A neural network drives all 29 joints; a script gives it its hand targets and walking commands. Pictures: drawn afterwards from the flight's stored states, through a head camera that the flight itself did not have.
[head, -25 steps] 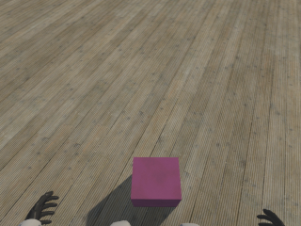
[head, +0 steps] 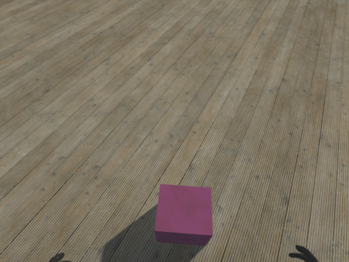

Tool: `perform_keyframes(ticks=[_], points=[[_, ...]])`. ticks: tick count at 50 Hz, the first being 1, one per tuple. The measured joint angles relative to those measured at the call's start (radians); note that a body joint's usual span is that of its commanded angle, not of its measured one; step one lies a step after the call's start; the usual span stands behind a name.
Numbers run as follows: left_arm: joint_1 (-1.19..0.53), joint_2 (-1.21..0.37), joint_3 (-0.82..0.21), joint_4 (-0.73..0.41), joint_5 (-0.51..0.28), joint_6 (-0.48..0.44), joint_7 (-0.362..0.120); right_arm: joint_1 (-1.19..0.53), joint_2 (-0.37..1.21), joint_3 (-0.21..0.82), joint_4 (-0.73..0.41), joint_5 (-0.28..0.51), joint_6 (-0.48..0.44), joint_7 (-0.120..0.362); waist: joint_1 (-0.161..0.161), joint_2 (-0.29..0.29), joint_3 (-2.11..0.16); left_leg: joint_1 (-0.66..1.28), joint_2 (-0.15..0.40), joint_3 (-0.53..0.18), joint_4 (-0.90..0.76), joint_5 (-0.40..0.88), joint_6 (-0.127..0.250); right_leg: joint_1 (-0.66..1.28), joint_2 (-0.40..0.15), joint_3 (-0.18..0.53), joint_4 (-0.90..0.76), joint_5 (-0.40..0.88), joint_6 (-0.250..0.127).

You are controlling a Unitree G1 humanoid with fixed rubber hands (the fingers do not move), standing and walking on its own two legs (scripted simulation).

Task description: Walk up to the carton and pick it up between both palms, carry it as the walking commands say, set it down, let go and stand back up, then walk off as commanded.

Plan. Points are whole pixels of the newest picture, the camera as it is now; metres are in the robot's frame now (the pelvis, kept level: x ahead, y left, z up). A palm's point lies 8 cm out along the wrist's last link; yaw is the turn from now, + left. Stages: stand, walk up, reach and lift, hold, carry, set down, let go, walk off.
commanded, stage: walk up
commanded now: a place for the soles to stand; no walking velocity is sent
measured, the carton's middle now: (183, 215) +0.41 -0.04 -0.66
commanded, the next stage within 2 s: reach and lift in 1.50 s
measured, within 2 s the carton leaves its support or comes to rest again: neither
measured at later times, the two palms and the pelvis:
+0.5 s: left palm out of the picture +0.06 +0.29 -0.12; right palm out of the picture +0.04 -0.33 -0.11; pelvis -0.05 -0.01 -0.01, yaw +4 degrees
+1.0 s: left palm out of the picture +0.02 +0.28 -0.11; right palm out of the picture +0.08 -0.32 -0.10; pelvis -0.03 -0.02 +0.01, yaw +0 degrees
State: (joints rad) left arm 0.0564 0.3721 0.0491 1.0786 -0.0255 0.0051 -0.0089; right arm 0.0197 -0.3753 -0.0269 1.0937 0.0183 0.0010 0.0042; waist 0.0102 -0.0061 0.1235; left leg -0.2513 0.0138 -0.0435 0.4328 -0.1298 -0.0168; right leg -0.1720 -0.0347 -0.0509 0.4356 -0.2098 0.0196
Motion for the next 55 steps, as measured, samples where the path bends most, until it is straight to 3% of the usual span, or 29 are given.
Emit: perform_keyframes(ticks=[10,12,14,16,19,21,23,25,27,30,43,55], points=[[0.005,0.044,0.039,-0.039,0.019,0.03,-0.009,-0.004,-0.031,-0.016,-0.067,-0.007,0.016,-0.015,-0.001,-0.017,0.047,-0.073,0.005,-0.003,0.068,0.005,-0.009,-0.107,0.005,0.002,0.143,-0.064,-0.028],[0.019,0.045,0.041,-0.046,0.024,0.032,-0.012,-0.004,-0.041,-0.019,-0.081,-0.004,0.022,-0.015,-0.002,-0.012,0.05,-0.089,0.01,-0.009,0.087,0.0,-0.014,-0.115,0.011,-0.003,0.144,-0.025,-0.031],[0.029,0.038,0.041,-0.053,0.026,0.033,-0.015,0.001,-0.052,-0.021,-0.093,-0.001,0.028,-0.014,-0.005,0.001,0.051,-0.122,0.012,-0.02,0.164,-0.114,0.002,-0.118,0.018,-0.014,0.142,-0.011,-0.035],[0.028,0.025,0.042,-0.065,0.038,0.035,-0.016,0.019,-0.059,-0.025,-0.107,-0.005,0.037,-0.016,0.003,0.003,0.046,-0.169,-0.013,-0.029,0.348,-0.286,0.02,-0.125,0.014,-0.017,0.139,-0.013,-0.044],[0.017,0.005,0.036,-0.1,0.048,0.041,-0.009,0.061,-0.062,-0.026,-0.123,-0.009,0.039,-0.017,0.013,0.007,0.034,-0.17,-0.045,-0.023,0.508,-0.37,0.037,-0.135,0.008,-0.021,0.12,0.005,-0.046],[0.009,-0.003,0.03,-0.125,0.046,0.042,-0.006,0.091,-0.056,-0.024,-0.126,-0.008,0.032,-0.012,0.004,0.014,0.021,-0.104,-0.033,-0.001,0.419,-0.334,0.038,-0.141,0.009,-0.037,0.113,0.013,-0.039],[0.002,-0.009,0.021,-0.14,0.034,0.041,-0.007,0.12,-0.05,-0.02,-0.118,-0.012,0.019,-0.007,-0.016,0.031,0.002,0.004,-0.009,0.007,0.187,-0.237,0.038,-0.151,0.014,-0.065,0.127,0.005,-0.03],[-0.012,-0.005,0.011,-0.134,0.018,0.036,-0.009,0.125,-0.008,-0.012,-0.089,-0.022,0.012,-0.009,-0.023,-0.015,0.009,0.036,-0.043,0.013,0.131,-0.184,0.043,-0.138,-0.014,-0.048,0.134,-0.027,-0.021],[0.005,-0.013,-0.001,-0.127,0.008,0.028,-0.01,0.13,0.022,0.003,-0.071,-0.026,0.003,-0.007,-0.012,-0.034,-0.004,0.073,-0.049,0.027,0.078,-0.151,0.045,-0.115,-0.004,-0.011,0.106,-0.059,-0.028],[0.031,-0.024,-0.011,-0.097,0.003,0.012,-0.007,0.127,0.045,0.01,-0.057,-0.013,-0.018,-0.001,-0.006,-0.041,-0.028,0.12,-0.05,0.038,0.014,-0.123,0.041,-0.057,0.0,0.002,-0.002,0.085,-0.023],[0.083,-0.024,-0.012,-0.006,0.008,-0.031,0.008,0.064,0.028,0.0,-0.043,-0.014,-0.041,-0.004,0.027,-0.01,-0.107,0.192,-0.033,0.06,-0.096,-0.086,0.031,-0.005,0.021,0.023,-0.087,0.099,-0.027],[0.088,-0.032,-0.02,0.009,0.012,-0.035,0.012,0.083,0.021,0.004,-0.012,-0.015,-0.036,-0.01,0.018,-0.005,-0.076,0.194,-0.016,0.074,-0.125,-0.077,0.02,-0.009,0.04,0.036,-0.116,0.116,-0.037]])
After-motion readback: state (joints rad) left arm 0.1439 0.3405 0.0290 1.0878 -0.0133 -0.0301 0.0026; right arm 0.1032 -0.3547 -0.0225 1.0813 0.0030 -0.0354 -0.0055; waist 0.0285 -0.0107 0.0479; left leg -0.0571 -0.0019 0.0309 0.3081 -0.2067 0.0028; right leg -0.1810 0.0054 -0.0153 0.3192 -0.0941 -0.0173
